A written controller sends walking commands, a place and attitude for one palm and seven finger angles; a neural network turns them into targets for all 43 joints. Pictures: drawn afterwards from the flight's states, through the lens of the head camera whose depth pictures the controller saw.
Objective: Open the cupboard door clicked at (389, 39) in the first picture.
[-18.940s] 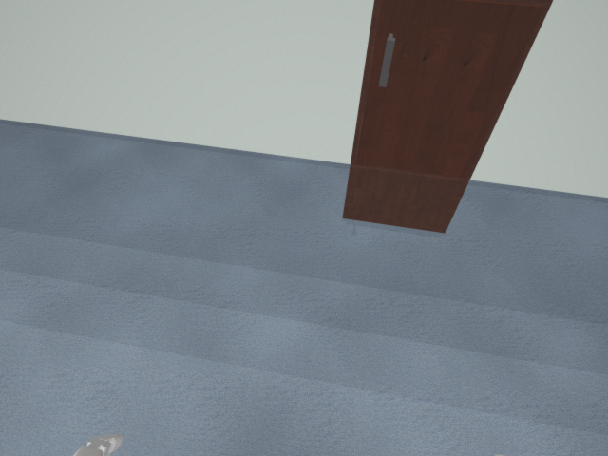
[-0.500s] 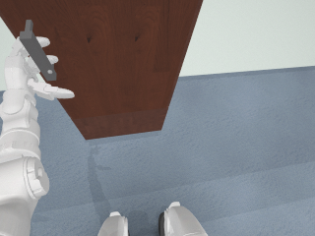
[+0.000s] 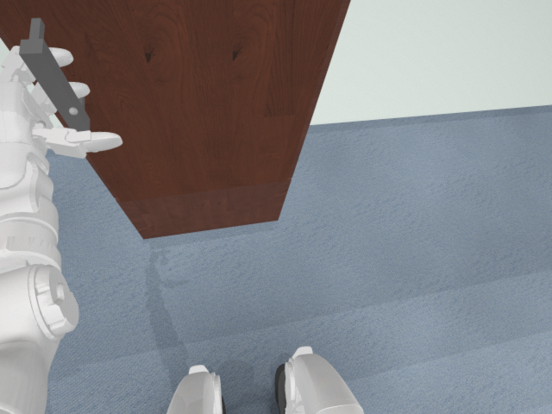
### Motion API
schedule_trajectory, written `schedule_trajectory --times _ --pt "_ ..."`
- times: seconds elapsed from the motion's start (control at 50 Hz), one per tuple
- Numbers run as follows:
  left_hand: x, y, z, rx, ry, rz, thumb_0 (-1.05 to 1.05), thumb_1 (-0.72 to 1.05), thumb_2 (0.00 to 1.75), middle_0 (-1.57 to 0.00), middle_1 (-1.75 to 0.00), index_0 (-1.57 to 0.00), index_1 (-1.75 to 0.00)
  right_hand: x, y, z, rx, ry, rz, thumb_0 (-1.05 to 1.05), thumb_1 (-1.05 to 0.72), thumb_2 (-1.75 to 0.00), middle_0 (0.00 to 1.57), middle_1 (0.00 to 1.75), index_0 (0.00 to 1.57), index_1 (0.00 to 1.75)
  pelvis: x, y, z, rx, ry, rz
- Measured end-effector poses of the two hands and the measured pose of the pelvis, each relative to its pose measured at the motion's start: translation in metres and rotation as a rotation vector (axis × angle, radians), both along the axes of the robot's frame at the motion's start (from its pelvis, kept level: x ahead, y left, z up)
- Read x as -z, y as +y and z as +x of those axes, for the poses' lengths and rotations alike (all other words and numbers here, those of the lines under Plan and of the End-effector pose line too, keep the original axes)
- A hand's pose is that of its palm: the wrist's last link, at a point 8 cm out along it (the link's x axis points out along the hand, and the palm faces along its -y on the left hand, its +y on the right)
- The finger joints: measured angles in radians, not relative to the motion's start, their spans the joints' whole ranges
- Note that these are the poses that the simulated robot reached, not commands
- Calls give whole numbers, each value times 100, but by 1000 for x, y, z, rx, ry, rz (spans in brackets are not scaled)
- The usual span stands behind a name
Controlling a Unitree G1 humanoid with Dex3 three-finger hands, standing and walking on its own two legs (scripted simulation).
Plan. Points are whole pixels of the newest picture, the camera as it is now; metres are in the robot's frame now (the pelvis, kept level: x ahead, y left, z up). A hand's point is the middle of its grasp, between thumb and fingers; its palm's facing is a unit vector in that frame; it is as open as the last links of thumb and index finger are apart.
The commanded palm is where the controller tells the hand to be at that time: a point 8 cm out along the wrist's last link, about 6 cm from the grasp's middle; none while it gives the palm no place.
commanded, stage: close the thumb around the handle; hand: left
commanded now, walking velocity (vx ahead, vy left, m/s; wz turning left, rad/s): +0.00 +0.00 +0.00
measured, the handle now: (60, 79) +0.56 +0.25 +0.07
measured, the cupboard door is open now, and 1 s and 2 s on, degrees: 1 9 44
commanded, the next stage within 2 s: pull the door open along its arc in 0.50 s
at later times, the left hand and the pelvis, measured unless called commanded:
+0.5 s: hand (77, 114) +0.51 +0.22 +0.07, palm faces +0.10 -1.00 +0.00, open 5.9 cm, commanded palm +0.48 +0.26 +0.07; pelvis +0.00 +0.00 +0.00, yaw +0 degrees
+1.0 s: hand (85, 149) +0.45 +0.21 +0.07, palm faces +0.07 -1.00 -0.01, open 6.1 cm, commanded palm +0.40 +0.25 +0.07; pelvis +0.02 +0.00 +0.02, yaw -1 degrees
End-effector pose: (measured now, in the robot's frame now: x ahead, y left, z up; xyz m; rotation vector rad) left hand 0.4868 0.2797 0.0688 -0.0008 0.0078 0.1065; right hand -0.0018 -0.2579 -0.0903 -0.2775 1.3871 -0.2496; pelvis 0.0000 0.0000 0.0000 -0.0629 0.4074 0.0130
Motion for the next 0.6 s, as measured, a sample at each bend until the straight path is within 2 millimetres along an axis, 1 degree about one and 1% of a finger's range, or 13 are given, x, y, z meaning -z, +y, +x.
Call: schedule_trajectory --times 0.16,0.38,0.48,0.6 --pt "3 2 -4 6 23 -7 -1 5 53 -34 -126 -34 -126 -1 6 -3 8 11 12 0 -90 -89 20 30 20 30 -2 3 2 1 -8 -3" --pt "0 1 -5 -1 5 -2 0 62 78 -36 -131 -37 -132 -1 6 3 -5 3 9 0 -90 -89 20 30 20 30 -2 5 3 -5 -12 -5" --pt "0 -5 -4 14 9 -2 0 69 82 -34 -132 -35 -133 0 5 6 -11 -4 10 0 -90 -89 20 30 20 30 -2 5 2 -7 -12 -3" --pt "0 -6 -4 4 8 -1 0 69 83 -33 -133 -34 -135 0 3 7 -8 -17 10 0 -91 -89 20 30 20 30 -2 2 1 -2 -12 0"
